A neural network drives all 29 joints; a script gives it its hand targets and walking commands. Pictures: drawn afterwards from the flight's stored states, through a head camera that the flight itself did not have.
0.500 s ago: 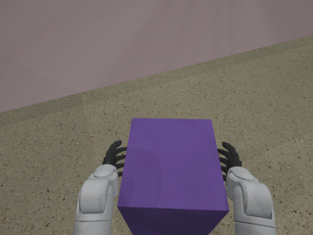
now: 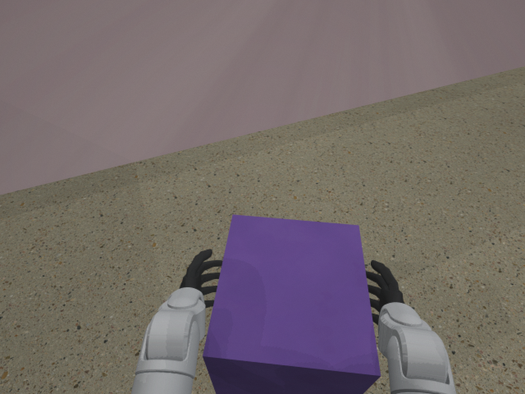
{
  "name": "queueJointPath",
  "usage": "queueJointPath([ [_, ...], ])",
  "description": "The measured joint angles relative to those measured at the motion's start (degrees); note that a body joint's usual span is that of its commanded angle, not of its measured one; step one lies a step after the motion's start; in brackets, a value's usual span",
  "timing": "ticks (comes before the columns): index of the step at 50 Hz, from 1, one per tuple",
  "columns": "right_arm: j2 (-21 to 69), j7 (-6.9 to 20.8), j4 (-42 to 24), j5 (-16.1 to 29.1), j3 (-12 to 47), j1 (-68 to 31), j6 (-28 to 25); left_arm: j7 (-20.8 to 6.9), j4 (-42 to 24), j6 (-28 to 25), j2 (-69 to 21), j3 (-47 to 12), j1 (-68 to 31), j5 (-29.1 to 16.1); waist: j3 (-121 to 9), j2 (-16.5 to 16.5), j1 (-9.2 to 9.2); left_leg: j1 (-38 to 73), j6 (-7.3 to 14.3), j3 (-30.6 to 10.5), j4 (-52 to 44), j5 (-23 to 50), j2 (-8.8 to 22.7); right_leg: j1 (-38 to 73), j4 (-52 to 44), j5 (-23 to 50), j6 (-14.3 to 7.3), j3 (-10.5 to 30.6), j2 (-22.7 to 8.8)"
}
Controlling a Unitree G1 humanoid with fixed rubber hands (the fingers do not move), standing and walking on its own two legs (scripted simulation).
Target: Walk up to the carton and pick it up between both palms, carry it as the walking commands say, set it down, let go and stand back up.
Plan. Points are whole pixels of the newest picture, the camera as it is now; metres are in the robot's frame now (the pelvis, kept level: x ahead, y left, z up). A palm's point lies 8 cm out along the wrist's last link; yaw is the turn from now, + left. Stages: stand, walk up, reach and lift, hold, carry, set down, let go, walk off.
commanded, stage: hold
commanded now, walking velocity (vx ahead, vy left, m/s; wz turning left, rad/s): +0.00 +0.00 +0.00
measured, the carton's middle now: (286, 320) +0.28 -0.01 -0.05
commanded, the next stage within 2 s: set down in 0.14 s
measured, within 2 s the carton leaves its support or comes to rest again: neither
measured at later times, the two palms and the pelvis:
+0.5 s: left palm (195, 311) +0.26 +0.14 +0.00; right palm (385, 315) +0.27 -0.16 +0.00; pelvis +0.00 +0.00 +0.00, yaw +0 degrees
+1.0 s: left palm (202, 318) +0.29 +0.14 -0.07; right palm (369, 319) +0.30 -0.15 -0.07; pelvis +0.00 -0.01 -0.02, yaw +0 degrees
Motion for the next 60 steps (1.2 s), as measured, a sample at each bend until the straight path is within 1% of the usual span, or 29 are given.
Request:
queueJointPath([
  [3,0.0,0.0,0.0,0.0,0.1,-0.3,-1.4,0.1,0.0,-1.5,0.0,0.0,0.0,0.0,0.0,0.0,0.00,0.9,0.0,0.0,0.0,-0.2,0.0,0.9,-0.1,-0.1,0.0,0.1,0.0],
  [6,0.0,0.0,0.0,-0.1,-0.1,-1.4,-1.5,0.2,0.0,-2.7,0.0,0.0,0.0,0.1,0.0,0.0,0.00,1.3,0.0,0.0,0.0,-0.2,0.0,1.4,-0.1,-0.1,0.0,0.1,0.0],
  [10,0.0,0.3,0.8,-0.4,-0.3,-1.9,-1.5,0.3,0.2,-2.6,0.0,0.0,-0.1,0.3,0.0,0.0,0.00,1.7,0.0,0.0,0.0,-0.2,0.0,1.7,-0.1,-0.1,0.0,0.2,0.1],
  [14,0.1,1.6,5.4,-1.5,-1.4,-2.4,-2.7,0.3,3.2,-2.6,0.0,0.0,0.0,1.6,0.0,0.0,0.00,2.4,0.0,0.0,0.0,-0.3,0.0,2.4,-0.2,-0.1,0.0,0.2,0.1],
  [18,0.1,2.1,9.4,-2.6,-2.6,-2.5,-3.8,0.1,7.9,-4.3,0.0,0.0,-0.1,2.4,0.1,0.0,0.00,2.6,0.0,0.0,0.0,-0.4,0.0,2.7,-0.2,-0.1,0.0,0.2,0.1],
  [24,0.2,3.0,15.2,-4.2,-4.5,-4.6,-8.1,-0.1,13.6,-9.4,0.0,0.8,-0.8,3.7,1.1,0.0,0.00,2.7,0.0,0.0,1.1,-0.8,0.0,2.7,1.1,-0.8,0.0,0.3,0.1],
  [30,1.1,3.5,24.8,-7.4,-8.5,-10.7,-14.1,-1.0,20.9,-14.7,-0.7,6.6,-5.1,5.7,3.3,-0.1,0.00,2.7,0.0,0.0,4.8,-3.0,0.0,2.5,5.2,-3.2,0.0,0.6,0.0],
  [32,1.2,3.6,27.1,-8.0,-9.5,-11.8,-16.2,-1.3,22.5,-16.2,-1.0,8.1,-6.1,6.5,3.8,-0.1,0.00,2.7,0.0,0.0,5.8,-3.7,0.0,2.5,6.3,-3.9,0.0,0.7,0.0],
  [37,1.8,3.6,29.0,-8.1,-11.5,-12.3,-19.8,-1.5,24.8,-19.8,-1.2,9.4,-6.9,7.1,4.6,-0.1,0.00,2.5,-0.1,0.0,7.2,-5.0,0.0,2.3,7.7,-5.2,-0.1,0.8,0.0],
  [40,2.0,3.4,29.3,-8.4,-11.7,-12.4,-21.3,-1.8,26.2,-22.1,-1.3,10.4,-7.2,7.3,5.1,-0.1,0.00,1.5,-0.1,0.0,7.8,-5.4,0.0,1.2,8.4,-5.7,-0.1,0.8,-0.1],
  [46,2.1,3.2,29.6,-8.5,-11.8,-12.4,-25.9,-1.6,27.1,-27.1,-1.3,10.8,-7.3,7.3,7.5,-0.1,0.00,-3.2,-0.1,0.0,9.0,-5.3,0.0,-3.6,10.0,-5.8,-0.1,0.8,-0.2],
  [53,2.1,3.2,30.1,-8.5,-11.8,-12.9,-33.8,-0.8,27.7,-35.2,-1.2,11.1,-7.6,7.3,8.0,-0.2,0.00,-14.9,-0.1,-0.5,13.8,-5.4,0.0,-15.4,15.1,-6.3,-0.1,0.9,-0.2],
  [56,2.1,3.0,30.2,-8.5,-11.8,-13.9,-37.5,-0.4,27.7,-38.9,-0.8,11.1,-8.4,6.1,8.0,-0.1,0.00,-20.9,-0.1,-0.7,16.8,-5.7,0.1,-21.4,18.2,-6.6,-0.1,0.9,-0.2],
  [60,2.1,2.4,30.6,-7.5,-11.8,-15.8,-41.5,0.2,27.9,-42.8,0.1,11.1,-10.0,3.0,8.4,-0.2,0.00,-27.5,-0.1,-0.7,20.0,-5.6,0.2,-28.1,21.7,-6.7,-0.1,0.9,-0.3],
])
